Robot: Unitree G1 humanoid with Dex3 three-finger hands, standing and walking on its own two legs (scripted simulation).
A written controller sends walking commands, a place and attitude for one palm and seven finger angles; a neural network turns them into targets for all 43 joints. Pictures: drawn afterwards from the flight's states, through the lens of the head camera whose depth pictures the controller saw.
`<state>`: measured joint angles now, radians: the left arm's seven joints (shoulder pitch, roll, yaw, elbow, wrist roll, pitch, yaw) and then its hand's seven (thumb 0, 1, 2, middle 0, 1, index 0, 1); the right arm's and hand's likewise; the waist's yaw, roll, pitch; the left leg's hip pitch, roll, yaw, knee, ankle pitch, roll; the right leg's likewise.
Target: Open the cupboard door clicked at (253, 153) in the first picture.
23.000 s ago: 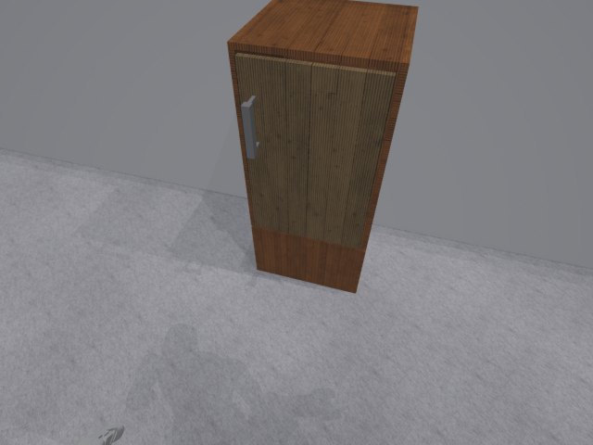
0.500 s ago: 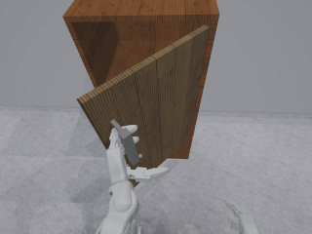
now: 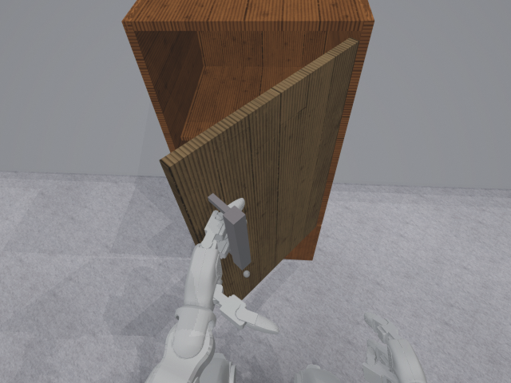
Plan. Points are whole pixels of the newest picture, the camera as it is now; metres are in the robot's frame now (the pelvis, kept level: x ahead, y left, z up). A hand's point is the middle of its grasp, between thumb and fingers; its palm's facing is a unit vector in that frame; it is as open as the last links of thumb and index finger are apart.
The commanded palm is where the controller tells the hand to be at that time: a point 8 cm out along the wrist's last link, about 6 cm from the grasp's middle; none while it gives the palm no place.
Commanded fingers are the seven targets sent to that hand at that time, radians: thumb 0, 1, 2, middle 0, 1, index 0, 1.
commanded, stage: slide the hand sideways off the handle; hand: left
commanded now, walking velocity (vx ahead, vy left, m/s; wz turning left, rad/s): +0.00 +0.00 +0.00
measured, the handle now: (229, 233) +0.34 +0.06 +0.04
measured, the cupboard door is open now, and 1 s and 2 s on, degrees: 49 50 50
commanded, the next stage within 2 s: draw the hand back to the body in 1.06 s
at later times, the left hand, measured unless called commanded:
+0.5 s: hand (233, 293) +0.24 +0.04 +0.05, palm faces -0.16 -0.99 +0.02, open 16.0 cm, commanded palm +0.22 +0.12 +0.04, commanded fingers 0.00 -0.50 0.30 -0.15 -0.30 -0.15 -0.30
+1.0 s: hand (185, 323) +0.21 +0.10 +0.04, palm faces -0.05 -1.00 -0.01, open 16.2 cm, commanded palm +0.17 +0.17 +0.04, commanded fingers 0.00 -0.50 0.30 -0.15 -0.30 -0.15 -0.30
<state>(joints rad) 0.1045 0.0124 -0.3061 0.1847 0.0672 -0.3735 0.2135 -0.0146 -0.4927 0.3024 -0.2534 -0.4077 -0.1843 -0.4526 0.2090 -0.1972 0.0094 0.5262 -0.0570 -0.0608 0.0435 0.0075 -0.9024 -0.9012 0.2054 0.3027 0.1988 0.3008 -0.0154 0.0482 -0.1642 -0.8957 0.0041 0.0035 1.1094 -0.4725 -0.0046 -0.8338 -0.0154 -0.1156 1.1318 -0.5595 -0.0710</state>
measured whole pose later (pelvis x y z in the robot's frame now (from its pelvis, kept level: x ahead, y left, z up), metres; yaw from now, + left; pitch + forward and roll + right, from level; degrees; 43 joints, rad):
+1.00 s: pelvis +0.01 +0.00 -0.02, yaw -1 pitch +16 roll +0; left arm 0.56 0.10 -0.13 -0.19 -0.09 -0.43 -0.05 -0.02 -0.50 0.30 -0.16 -0.30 -0.17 -0.31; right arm 0.23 -0.21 0.00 0.40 -0.01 -0.04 0.00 0.01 -0.90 -0.90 0.21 0.30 0.20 0.30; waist 0.01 0.04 -0.17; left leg -0.96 0.02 0.00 1.22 -0.54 0.00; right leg -0.89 0.00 -0.11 1.21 -0.61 -0.07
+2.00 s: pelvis +0.03 +0.04 +0.06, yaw -2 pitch +1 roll -2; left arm 0.62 0.31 0.09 -0.45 -0.03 -0.01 0.13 -0.01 -0.02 0.50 -0.18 -0.30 -0.17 -0.30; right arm 0.27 -0.22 0.07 0.49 0.01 -0.08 -0.12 0.01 -0.90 -0.90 0.21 0.30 0.20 0.30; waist 0.05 0.07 -0.08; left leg -0.38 -0.01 0.04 0.72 -0.37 0.05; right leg -0.30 -0.01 -0.07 0.67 -0.39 0.00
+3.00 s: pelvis +0.03 +0.01 +0.09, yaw -3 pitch -2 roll -1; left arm 0.47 0.37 0.37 -0.38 -0.06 -0.11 0.10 0.01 0.89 0.90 -0.21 -0.30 -0.21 -0.30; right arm 0.16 -0.24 0.01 0.61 0.00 -0.04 -0.07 0.01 -0.90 -0.90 0.21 0.30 0.20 0.30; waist 0.03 0.08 0.02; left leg -0.17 0.03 0.04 0.44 -0.23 0.01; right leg -0.09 0.05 -0.06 0.35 -0.23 -0.04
